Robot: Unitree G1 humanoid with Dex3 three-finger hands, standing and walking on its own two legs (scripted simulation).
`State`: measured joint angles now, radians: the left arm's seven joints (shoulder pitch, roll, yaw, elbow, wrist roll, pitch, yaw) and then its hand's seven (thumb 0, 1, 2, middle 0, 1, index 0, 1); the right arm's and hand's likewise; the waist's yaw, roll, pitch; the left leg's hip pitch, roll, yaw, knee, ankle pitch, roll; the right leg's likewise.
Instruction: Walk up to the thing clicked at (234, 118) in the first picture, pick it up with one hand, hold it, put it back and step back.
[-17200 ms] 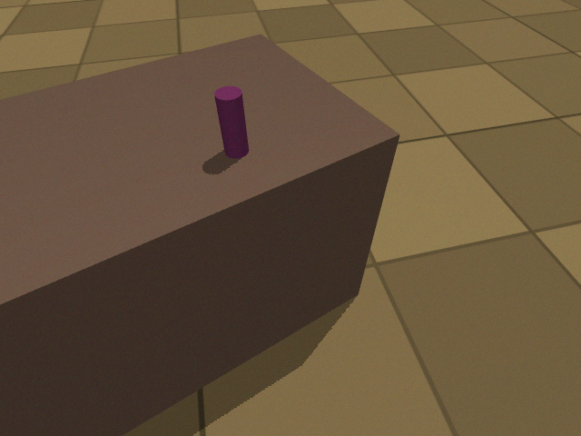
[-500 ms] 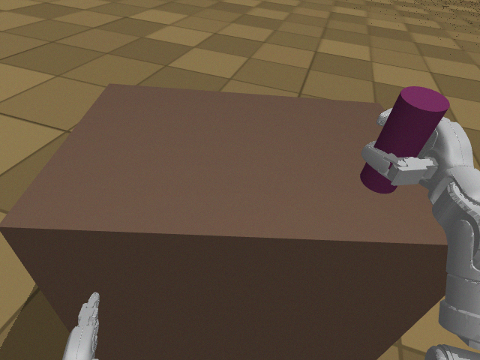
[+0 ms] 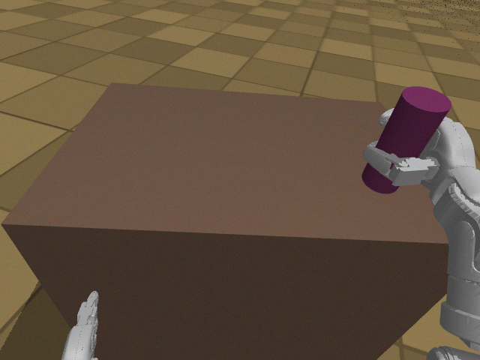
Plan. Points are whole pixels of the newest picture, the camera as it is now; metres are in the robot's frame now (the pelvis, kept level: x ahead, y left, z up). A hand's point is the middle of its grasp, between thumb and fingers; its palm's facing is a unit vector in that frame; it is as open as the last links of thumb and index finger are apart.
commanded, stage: hold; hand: right
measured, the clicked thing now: (400, 144) +0.33 -0.18 +0.27
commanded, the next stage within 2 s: crouch in 1.40 s
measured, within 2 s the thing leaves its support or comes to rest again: neither
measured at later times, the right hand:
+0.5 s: hand (393, 147) +0.34 -0.18 +0.26, palm faces +0.10 +0.99 -0.04, open 8.1 cm
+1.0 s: hand (396, 145) +0.33 -0.18 +0.27, palm faces +0.11 +0.99 -0.04, open 8.1 cm
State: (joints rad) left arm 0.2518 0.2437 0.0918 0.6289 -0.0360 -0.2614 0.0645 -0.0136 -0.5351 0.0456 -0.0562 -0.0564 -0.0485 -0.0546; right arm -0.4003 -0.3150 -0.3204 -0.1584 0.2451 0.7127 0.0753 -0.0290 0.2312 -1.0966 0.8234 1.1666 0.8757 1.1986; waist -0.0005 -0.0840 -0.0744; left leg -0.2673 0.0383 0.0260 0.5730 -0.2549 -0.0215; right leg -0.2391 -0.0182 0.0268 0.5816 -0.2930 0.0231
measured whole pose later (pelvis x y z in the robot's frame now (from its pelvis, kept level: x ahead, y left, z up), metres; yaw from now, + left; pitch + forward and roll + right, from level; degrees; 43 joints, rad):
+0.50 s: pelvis +0.01 +0.00 +0.00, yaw +0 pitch -3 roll +0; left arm 0.25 0.24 0.10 0.63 -0.03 -0.26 0.07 -0.01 -0.54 0.05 -0.06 -0.06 -0.05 -0.06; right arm -0.40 -0.31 -0.32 -0.16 0.24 0.72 0.07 -0.03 0.23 -1.10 0.83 1.16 0.88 1.20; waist 0.00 -0.08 -0.08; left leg -0.26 0.04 0.03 0.57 -0.26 -0.02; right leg -0.23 -0.02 0.03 0.58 -0.30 0.02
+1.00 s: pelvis +0.00 +0.00 +0.00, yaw +0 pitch -3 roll +0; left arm 0.26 0.24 0.08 0.64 -0.04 -0.25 0.07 -0.01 -0.54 0.05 -0.05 -0.05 -0.04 -0.06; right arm -0.41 -0.31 -0.32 -0.16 0.23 0.70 0.06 -0.03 0.23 -1.10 0.82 1.17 0.88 1.20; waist -0.01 -0.08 -0.07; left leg -0.25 0.03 0.03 0.57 -0.26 -0.02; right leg -0.23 -0.02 0.03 0.58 -0.30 0.03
